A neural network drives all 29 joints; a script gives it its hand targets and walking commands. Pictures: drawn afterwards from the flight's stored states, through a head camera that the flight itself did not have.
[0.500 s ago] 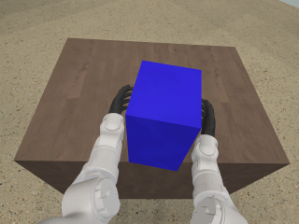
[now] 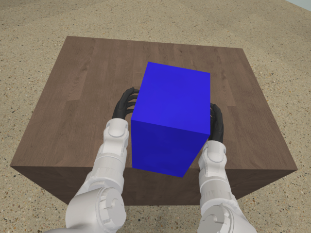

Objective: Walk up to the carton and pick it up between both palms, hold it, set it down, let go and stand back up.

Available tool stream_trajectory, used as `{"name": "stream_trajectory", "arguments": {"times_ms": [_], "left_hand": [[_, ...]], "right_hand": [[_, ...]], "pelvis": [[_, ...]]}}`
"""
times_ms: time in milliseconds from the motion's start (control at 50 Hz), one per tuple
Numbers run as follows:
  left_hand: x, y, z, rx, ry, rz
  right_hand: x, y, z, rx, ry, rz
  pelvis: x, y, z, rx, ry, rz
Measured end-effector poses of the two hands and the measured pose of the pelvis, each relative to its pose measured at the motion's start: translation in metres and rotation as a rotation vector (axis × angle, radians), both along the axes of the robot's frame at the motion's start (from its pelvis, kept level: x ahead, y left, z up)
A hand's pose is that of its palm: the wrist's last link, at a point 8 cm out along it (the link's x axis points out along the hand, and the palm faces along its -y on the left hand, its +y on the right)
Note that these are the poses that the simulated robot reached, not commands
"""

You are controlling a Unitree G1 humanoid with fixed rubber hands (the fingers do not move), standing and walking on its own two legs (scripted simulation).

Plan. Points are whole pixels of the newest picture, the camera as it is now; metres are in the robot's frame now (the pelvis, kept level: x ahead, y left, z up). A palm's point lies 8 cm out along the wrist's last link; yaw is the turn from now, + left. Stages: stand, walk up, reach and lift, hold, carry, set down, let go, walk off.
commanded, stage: set down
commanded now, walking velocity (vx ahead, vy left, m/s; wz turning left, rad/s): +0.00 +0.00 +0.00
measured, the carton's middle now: (167, 125) +0.40 -0.06 +0.00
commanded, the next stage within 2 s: none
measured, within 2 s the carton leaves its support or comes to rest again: neither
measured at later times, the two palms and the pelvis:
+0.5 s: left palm (117, 113) +0.43 +0.08 +0.02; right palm (211, 136) +0.36 -0.18 +0.01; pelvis -0.01 +0.00 -0.01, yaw -2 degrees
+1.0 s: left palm (104, 95) +0.44 +0.11 +0.09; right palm (238, 114) +0.38 -0.23 +0.09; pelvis -0.03 +0.01 -0.02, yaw -1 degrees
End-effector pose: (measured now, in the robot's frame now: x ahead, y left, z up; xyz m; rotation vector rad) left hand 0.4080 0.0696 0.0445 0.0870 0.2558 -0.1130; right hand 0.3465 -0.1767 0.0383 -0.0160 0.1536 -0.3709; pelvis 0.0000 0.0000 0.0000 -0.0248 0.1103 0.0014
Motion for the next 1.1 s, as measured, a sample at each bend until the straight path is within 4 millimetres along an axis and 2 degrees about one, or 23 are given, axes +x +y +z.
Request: {"name": "stream_trajectory", "arguments": {"times_ms": [260, 360, 480, 580, 700, 840, 1100], "left_hand": [[0.002, 0.000, -0.003, 0.008, 0.005, -0.002], [0.007, 0.002, -0.015, 0.030, 0.027, 0.000], [0.023, 0.012, -0.022, 0.019, 0.006, 0.033], [0.030, 0.018, -0.027, 0.020, 0.010, 0.018], [0.027, 0.024, -0.028, 0.006, 0.031, 0.016], [0.028, 0.032, -0.002, -0.011, -0.012, 0.013], [0.028, 0.045, 0.077, 0.021, -0.023, 0.014]], "right_hand": [[0.001, -0.001, -0.001, 0.002, 0.010, 0.005], [0.004, -0.004, -0.017, 0.009, 0.091, 0.034], [0.014, -0.007, -0.032, 0.041, 0.133, 0.040], [0.023, -0.011, -0.032, 0.042, 0.120, 0.036], [0.026, -0.029, -0.024, 0.052, 0.103, 0.002], [0.029, -0.046, 0.002, 0.064, 0.081, -0.012], [0.031, -0.056, 0.079, 0.094, 0.065, -0.008]], "pelvis": [[-0.002, -0.003, 0.000, 0.002, -0.003, -0.014], [-0.004, -0.003, -0.002, 0.001, 0.031, -0.024], [-0.008, -0.002, -0.012, -0.007, 0.164, -0.036], [-0.011, 0.000, -0.019, -0.013, 0.221, -0.024], [-0.015, 0.004, -0.023, -0.026, 0.236, -0.019], [-0.021, 0.005, -0.026, -0.028, 0.219, -0.023], [-0.033, 0.003, -0.017, -0.013, 0.114, -0.021]]}}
